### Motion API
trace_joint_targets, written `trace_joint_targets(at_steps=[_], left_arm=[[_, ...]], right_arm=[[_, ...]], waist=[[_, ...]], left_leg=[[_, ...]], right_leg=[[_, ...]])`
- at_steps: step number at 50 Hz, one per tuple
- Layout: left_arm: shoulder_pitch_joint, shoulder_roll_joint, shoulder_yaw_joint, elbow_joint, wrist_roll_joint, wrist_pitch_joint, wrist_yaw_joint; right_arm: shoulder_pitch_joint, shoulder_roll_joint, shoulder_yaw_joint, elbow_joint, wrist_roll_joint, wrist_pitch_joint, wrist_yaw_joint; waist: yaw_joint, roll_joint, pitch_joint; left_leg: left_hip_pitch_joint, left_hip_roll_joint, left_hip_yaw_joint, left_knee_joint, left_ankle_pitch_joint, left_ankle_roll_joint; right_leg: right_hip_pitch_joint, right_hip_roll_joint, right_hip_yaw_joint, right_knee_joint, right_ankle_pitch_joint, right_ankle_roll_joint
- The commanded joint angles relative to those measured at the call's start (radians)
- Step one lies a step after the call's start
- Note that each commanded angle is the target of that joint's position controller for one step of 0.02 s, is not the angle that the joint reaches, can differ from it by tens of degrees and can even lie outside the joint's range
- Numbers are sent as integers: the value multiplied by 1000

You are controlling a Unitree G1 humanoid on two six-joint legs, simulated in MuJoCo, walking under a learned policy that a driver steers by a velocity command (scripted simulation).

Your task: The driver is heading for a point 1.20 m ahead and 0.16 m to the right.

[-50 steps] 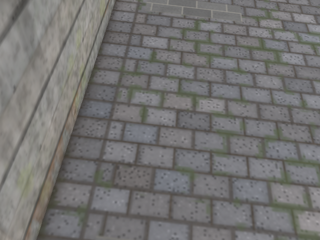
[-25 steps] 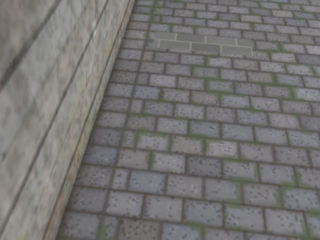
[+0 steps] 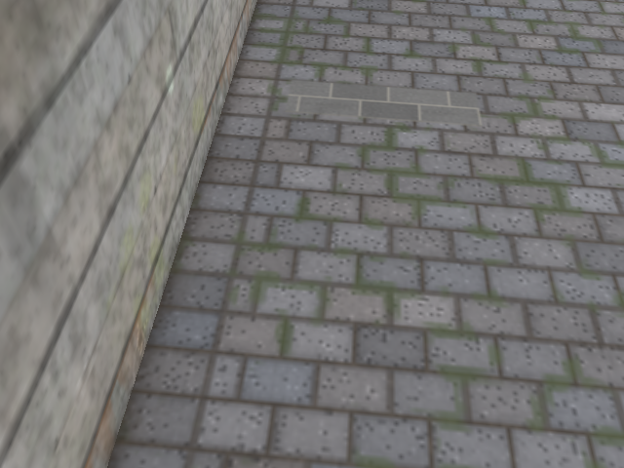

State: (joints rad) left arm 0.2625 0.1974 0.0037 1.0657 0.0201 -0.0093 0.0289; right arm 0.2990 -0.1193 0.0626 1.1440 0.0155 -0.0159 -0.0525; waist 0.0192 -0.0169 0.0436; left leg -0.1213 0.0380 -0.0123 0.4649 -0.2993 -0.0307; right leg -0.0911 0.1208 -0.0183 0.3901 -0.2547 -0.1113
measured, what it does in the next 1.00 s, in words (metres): lifts its left foot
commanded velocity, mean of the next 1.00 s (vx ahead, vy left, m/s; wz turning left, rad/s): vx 0.07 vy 0.00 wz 0.00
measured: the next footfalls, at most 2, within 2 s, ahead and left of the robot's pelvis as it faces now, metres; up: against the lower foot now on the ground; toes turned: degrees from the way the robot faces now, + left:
left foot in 1.10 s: +0.17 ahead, +0.13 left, +0.00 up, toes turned +3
right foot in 1.60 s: +0.51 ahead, -0.09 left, +0.00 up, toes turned -3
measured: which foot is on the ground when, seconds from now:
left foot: down 0.00-0.76, up 0.78-1.00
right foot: down 0.00-1.00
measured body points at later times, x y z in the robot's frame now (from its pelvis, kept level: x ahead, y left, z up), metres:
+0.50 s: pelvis +0.00 -0.02 +0.00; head -0.01 -0.01 +0.45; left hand -0.03 +0.21 -0.16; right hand -0.04 -0.22 -0.16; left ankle -0.03 +0.14 -0.74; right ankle -0.03 -0.05 -0.74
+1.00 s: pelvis +0.04 +0.00 +0.00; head +0.04 +0.03 +0.45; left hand -0.04 +0.24 -0.16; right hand +0.07 -0.22 -0.14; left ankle +0.04 +0.11 -0.71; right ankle -0.03 -0.05 -0.74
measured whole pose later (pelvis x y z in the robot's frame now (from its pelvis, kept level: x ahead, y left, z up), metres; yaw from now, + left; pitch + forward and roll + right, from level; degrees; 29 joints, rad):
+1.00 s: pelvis +0.04 +0.00 +0.00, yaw +0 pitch -1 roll -1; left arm 0.46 0.23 0.04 1.10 0.03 -0.05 0.02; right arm 0.31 -0.13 0.02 1.06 -0.01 -0.04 -0.02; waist 0.08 -0.06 0.01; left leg -0.34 0.03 0.05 0.79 -0.42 0.07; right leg -0.01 0.13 0.02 0.31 -0.29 -0.15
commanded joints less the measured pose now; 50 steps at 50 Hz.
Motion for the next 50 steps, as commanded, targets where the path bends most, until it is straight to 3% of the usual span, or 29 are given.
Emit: trace_joint_targets(at_steps=[1,2,3,7,15,21,22,25,35,36,38,40,41,42,44,48,50], left_arm=[[65,81,11,-14,0,-4,2],[67,81,11,-14,0,-4,2],[86,90,14,6,-6,-8,4],[91,82,12,20,-6,-11,5],[100,79,6,32,-1,-7,4],[116,78,5,37,-3,-8,2],[111,50,-1,36,-7,-6,-2],[120,64,1,39,-6,-7,-3],[126,49,3,42,-7,-10,-4],[131,52,4,42,-7,-9,-3],[128,92,20,32,-12,0,-2],[175,120,40,32,-9,10,-7],[205,118,45,36,-8,11,-10],[219,126,49,33,1,6,-7],[239,115,49,29,14,-11,-5],[243,143,56,19,2,-52,-2],[222,139,51,-10,10,-62,-7]], right_arm=[[72,-81,-11,-2,0,0,-3],[74,-80,-11,0,0,1,-3],[77,-98,-17,1,-19,6,2],[95,-83,-17,7,-12,14,3],[112,-81,-20,4,-14,19,11],[139,-77,-20,3,-12,18,11],[117,-61,-13,-5,-19,19,12],[131,-65,-13,-5,-16,18,13],[152,-60,-11,-3,-15,13,10],[157,-56,-11,-2,-17,13,10],[148,-65,-20,-16,-31,16,12],[101,-60,-23,-47,-47,16,16],[70,-52,-23,-66,-55,12,20],[73,-66,-34,-72,-45,5,18],[17,-62,-38,-103,-38,-11,23],[-85,-89,-55,-160,-30,-43,38],[-105,-85,-57,-173,1,-53,41]], waist=[[4,42,30],[4,42,32],[5,53,48],[-1,40,32],[1,30,69],[4,28,74],[6,49,74],[5,33,68],[5,31,67],[8,22,49],[15,-19,65],[42,-44,130],[57,-54,175],[63,-76,199],[74,-40,218],[64,-12,174],[56,-29,132]], left_leg=[[-89,78,-67,-50,199,34],[-89,77,-66,-49,192,34],[-86,73,-63,-38,235,27],[-71,69,-55,-32,195,23],[-84,64,-45,-39,116,18],[-87,64,-39,-35,110,13],[-79,57,-38,-39,116,12],[-74,59,-38,-39,117,12],[-82,62,-37,-39,127,12],[-76,49,-25,-32,77,15],[-107,-4,35,48,-101,31],[-219,-38,82,160,-215,62],[-264,-35,88,213,-219,74],[-297,-14,71,286,-215,83],[-422,14,34,384,-227,96],[-469,36,19,356,-121,98],[-390,22,40,265,-83,102]], right_leg=[[36,-180,169,-48,330,4],[33,-180,171,-50,326,4],[24,-182,172,-51,374,0],[23,-184,176,-58,364,2],[-20,-184,207,-112,197,15],[-22,-186,213,-126,182,21],[-38,-194,210,-131,189,21],[-34,-188,207,-132,192,25],[-28,-182,199,-124,217,23],[-24,-178,206,-142,110,16],[-58,-183,254,-181,-233,-34],[-85,-243,356,-230,-562,-101],[-112,-294,433,-264,-638,-131],[-118,-323,489,-280,-627,-156],[-46,-369,537,-295,-500,-199],[57,-357,437,-276,-260,-221],[45,-324,367,-258,-179,-209]])
Velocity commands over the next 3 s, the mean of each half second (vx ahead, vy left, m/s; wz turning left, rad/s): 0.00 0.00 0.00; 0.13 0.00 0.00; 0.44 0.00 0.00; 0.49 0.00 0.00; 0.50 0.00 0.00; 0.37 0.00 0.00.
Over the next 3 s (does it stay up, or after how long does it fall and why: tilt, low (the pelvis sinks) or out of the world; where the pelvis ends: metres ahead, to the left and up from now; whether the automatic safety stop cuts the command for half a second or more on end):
stays up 1.08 -0.14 0.01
